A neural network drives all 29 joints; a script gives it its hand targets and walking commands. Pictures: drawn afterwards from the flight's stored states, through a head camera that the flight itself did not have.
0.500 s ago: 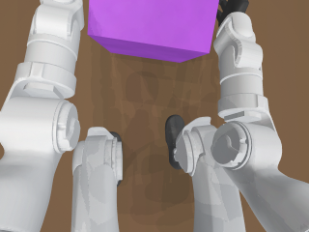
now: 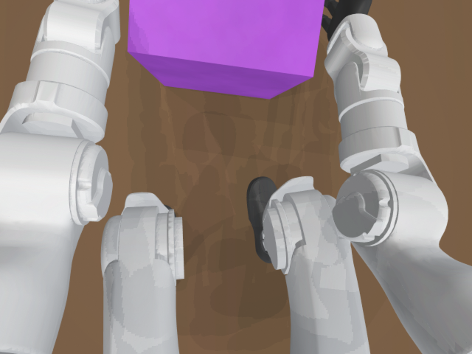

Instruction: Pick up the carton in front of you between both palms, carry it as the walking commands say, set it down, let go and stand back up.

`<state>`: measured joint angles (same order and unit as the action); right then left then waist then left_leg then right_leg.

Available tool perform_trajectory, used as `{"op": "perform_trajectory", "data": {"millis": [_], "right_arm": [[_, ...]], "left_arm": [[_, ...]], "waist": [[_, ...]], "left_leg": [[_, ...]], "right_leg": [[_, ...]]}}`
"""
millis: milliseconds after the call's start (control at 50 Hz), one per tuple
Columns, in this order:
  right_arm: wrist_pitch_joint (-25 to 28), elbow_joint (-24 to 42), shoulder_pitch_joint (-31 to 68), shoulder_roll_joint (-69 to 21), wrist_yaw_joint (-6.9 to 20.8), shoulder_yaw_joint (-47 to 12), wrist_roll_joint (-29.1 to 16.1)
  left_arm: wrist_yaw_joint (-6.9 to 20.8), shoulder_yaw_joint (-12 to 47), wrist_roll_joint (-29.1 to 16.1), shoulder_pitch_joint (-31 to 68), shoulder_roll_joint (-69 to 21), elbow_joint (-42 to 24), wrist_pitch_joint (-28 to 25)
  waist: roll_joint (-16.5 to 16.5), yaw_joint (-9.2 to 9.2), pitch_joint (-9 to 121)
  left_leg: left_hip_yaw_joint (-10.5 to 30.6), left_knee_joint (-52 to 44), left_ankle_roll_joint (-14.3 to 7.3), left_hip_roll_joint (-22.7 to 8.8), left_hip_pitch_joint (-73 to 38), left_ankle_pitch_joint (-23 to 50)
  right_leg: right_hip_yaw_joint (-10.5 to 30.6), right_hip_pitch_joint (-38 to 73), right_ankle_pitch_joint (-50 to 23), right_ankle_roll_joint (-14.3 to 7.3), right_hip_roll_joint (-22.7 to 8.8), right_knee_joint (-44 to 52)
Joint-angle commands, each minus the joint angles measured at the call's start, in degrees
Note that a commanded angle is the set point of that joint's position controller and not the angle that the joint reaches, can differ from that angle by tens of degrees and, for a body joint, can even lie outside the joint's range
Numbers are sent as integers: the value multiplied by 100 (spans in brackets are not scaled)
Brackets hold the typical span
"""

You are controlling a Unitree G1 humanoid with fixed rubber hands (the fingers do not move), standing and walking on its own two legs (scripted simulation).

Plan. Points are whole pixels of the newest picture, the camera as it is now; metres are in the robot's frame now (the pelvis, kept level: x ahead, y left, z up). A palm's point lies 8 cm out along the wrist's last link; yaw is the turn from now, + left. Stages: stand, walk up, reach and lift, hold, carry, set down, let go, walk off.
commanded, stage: set down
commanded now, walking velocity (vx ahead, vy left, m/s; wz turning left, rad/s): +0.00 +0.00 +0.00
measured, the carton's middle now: (226, 13) +0.56 -0.03 -0.24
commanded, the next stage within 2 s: let go in 1.96 s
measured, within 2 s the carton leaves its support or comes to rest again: rests again in 0.36 s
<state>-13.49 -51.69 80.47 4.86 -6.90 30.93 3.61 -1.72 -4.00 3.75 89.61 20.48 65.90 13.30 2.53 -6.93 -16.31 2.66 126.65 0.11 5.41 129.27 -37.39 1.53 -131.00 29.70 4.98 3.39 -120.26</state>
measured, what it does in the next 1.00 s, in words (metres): stands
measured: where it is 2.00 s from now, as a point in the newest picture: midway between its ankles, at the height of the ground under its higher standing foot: (215, 248)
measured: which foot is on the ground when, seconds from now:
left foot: down 0.00-1.00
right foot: down 0.00-1.00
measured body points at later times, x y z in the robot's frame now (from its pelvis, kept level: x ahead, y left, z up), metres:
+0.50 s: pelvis +0.00 +0.00 +0.00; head +0.38 +0.04 +0.23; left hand +0.59 +0.12 -0.19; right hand +0.54 -0.19 -0.17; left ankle +0.08 +0.11 -0.35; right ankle +0.13 -0.13 -0.35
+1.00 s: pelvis +0.00 +0.00 -0.01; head +0.38 +0.03 +0.23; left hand +0.61 +0.17 -0.17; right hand +0.53 -0.21 -0.18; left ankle +0.08 +0.11 -0.35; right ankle +0.13 -0.13 -0.35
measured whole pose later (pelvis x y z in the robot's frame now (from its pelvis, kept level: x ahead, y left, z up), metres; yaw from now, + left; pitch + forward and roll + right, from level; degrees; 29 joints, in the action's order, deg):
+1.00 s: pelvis +0.00 +0.00 -0.01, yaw +0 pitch +36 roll -5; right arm -3.8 -61.1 83.1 12.5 -8.9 21.1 -8.0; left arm 0.9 9.4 -12.7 96.4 32.9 70.0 7.2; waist 1.1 -6.5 -24.5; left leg 3.6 129.4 0.3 5.6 126.5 -38.2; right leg -0.2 -127.7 30.4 4.5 2.1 -122.3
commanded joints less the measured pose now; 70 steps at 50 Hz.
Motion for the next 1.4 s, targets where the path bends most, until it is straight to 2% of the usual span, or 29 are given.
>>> {"op": "perform_trajectory", "data": {"millis": [0, 300, 460, 560, 600, 620, 680, 720, 760, 820, 880, 920, 980, 1080, 1160, 1260, 1380], "right_arm": [[120, 257, 2813, -4578, 1330, -1710, -438], [143, -302, 2498, -3840, 1461, -1165, -169], [133, -451, 2288, -3425, 1415, -948, -84], [217, -505, 2181, -3142, 1304, -844, -97], [298, -574, 1902, -2541, 1148, -634, -59], [367, -598, 1650, -1953, 997, -440, -12], [743, -647, 973, 451, 315, -108, -154], [959, -693, 1168, 1126, 11, -228, -455], [1071, -802, 1407, 1306, -77, -469, -757], [1171, -705, 1677, 1480, -113, -789, -1086], [1161, -609, 1659, 1572, -155, -975, -1217], [1111, -484, 1548, 1611, -192, -978, -1201], [1027, -77, 1357, 1574, -266, -989, -1167], [738, 948, 1155, 1435, -462, -1253, -1344], [449, 995, 854, 1172, -528, -1256, -1309], [350, 1040, 673, 969, -506, -1070, -1015], [243, 1286, 465, 880, -467, -901, -758]], "left_arm": [[1310, 912, -425, 2692, -4516, -890, -348], [1312, 307, 287, 1810, -3967, -285, -161], [1333, 38, 631, 1440, -3564, -117, -55], [1292, -20, 744, 1473, -3145, -158, -105], [1169, -130, 730, 1450, -2436, -190, -177], [1029, -254, 725, 1410, -1743, -199, -241], [324, -312, 459, 1543, 729, -431, -517], [35, -31, -14, 2004, 1347, -414, -665], [-13, 384, -565, 2377, 1378, -439, -777], [91, 1013, -1247, 2726, 1270, -521, -831], [223, 1358, -1679, 2754, 1299, -383, -802], [284, 1431, -1783, 2646, 1366, -240, -757], [285, 1297, -1660, 2371, 1471, -127, -667], [103, 701, -1178, 2198, 1731, -675, -456], [107, 317, -931, 2021, 1753, -745, -270], [298, 171, -823, 1795, 1570, -653, -238], [472, 47, -666, 1615, 1483, -639, -174]], "waist": [[-1154, 159, 5462], [-841, 388, 4197], [-759, 512, 3694], [-741, 561, 3758], [-794, 515, 3840], [-829, 462, 3905], [-924, 340, 4361], [-976, 182, 4800], [-1120, 25, 5059], [-1311, -285, 5458], [-1327, -547, 5885], [-1316, -651, 6156], [-1307, -607, 6801], [-1251, -296, 8156], [-1166, -135, 7557], [-1095, -211, 7101], [-1210, -298, 7328]], "left_leg": [[-278, -1301, -134, 78, -2329, 1823], [-45, -1312, -211, 38, -2294, 1754], [-23, -1308, -248, -6, -2222, 1551], [-42, -1259, -206, -73, -2302, 1577], [-57, -1248, -125, -139, -2382, 1595], [-63, -1252, -72, -188, -2441, 1614], [25, -1288, 26, -328, -2799, 1791], [141, -1204, 77, -391, -2968, 2042], [185, -1098, 94, -433, -3046, 2212], [209, -974, 101, -491, -3115, 2333], [166, -960, 111, -498, -3074, 2281], [127, -989, 108, -489, -3162, 2235], [26, -1080, 93, -448, -3533, 2331], [-267, -1532, -3, -283, -4175, 2342], [-361, -1958, -86, -220, -3959, 1938], [-344, -2439, -71, -211, -3694, 1776], [-368, -3042, 2, -156, -4007, 1920]], "right_leg": [[-632, 3093, -1745, -276, 349, 345], [-616, 2268, -1284, -271, 337, 261], [-584, 2168, -1076, -240, 333, 258], [-581, 2478, -1205, -153, 293, 205], [-610, 2663, -1268, -87, 224, 175], [-636, 2782, -1295, -52, 168, 173], [-667, 3033, -1499, 28, 54, 192], [-627, 3187, -1822, -2, 19, 165], [-602, 3208, -2051, -61, -48, 115], [-603, 3300, -2315, -137, -146, 110], [-633, 3719, -2520, -188, -199, 134], [-682, 3873, -2523, -201, -202, 189], [-770, 4150, -2555, -187, -164, 306], [-901, 4886, -2650, -194, 7, 723], [-901, 4448, -2159, -173, 77, 1204], [-864, 4312, -1988, -146, 98, 1721], [-864, 4597, -2072, -129, 117, 2357]]}}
